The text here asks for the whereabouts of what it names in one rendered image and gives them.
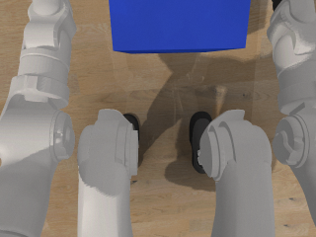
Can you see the right robot upper arm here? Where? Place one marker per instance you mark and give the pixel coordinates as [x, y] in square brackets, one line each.
[294, 145]

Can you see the robot foot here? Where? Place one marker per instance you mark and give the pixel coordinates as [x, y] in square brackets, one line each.
[132, 119]
[198, 123]

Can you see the right robot hand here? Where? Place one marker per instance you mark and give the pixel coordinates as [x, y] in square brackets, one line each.
[275, 3]

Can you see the right robot foot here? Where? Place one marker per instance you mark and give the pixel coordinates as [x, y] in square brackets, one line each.
[198, 123]

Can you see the robot left forearm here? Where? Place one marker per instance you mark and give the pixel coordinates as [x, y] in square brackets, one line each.
[45, 58]

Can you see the carton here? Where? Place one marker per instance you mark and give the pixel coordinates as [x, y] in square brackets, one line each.
[178, 26]

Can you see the left robot foot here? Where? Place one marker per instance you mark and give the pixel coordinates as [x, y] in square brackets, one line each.
[132, 119]

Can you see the robot right forearm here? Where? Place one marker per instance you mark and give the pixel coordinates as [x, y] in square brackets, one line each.
[292, 33]

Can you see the left robot upper arm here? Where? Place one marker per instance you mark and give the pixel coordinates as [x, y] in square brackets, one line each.
[32, 143]

